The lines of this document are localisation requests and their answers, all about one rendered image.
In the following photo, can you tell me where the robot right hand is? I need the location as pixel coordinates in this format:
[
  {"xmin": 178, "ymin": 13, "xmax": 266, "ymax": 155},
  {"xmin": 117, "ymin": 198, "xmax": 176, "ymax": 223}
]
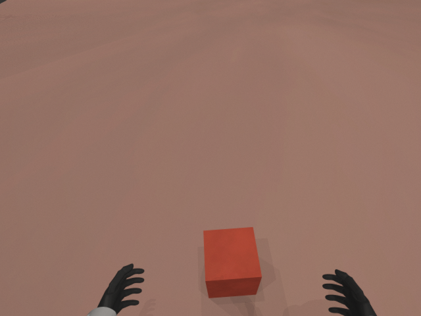
[{"xmin": 322, "ymin": 269, "xmax": 377, "ymax": 316}]

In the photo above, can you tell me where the robot left hand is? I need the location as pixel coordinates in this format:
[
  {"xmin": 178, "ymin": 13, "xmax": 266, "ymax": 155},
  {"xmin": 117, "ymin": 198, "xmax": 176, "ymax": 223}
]
[{"xmin": 97, "ymin": 263, "xmax": 144, "ymax": 315}]

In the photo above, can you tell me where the carton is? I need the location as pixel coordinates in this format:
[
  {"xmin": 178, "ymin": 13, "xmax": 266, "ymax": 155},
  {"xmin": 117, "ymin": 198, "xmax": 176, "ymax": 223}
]
[{"xmin": 203, "ymin": 227, "xmax": 262, "ymax": 298}]

